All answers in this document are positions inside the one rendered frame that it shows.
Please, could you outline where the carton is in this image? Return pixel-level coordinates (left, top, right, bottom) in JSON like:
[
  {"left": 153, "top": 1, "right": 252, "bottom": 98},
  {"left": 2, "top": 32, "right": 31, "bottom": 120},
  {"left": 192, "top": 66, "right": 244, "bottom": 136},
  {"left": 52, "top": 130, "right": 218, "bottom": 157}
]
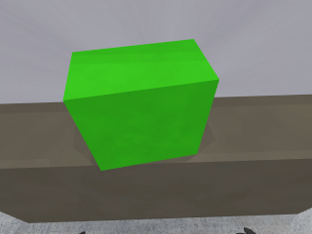
[{"left": 63, "top": 39, "right": 219, "bottom": 171}]

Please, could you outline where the pedestal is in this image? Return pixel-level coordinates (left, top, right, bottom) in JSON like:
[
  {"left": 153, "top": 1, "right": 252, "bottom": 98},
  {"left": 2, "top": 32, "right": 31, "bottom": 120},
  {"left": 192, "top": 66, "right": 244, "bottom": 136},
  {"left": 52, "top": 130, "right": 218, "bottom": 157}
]
[{"left": 0, "top": 94, "right": 312, "bottom": 223}]

